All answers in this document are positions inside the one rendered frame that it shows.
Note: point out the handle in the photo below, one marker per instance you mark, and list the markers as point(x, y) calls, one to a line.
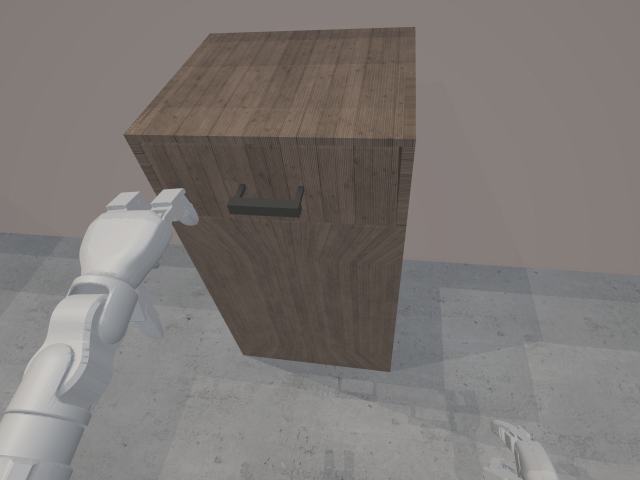
point(265, 207)

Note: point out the left robot forearm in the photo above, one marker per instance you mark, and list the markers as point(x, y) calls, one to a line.
point(45, 418)

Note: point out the cabinet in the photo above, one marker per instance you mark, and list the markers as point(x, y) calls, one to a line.
point(324, 293)

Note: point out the left robot hand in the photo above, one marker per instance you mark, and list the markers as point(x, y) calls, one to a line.
point(128, 240)

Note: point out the right robot hand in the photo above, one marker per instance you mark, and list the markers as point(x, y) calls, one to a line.
point(532, 461)

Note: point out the drawer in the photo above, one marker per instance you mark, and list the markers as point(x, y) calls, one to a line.
point(342, 184)

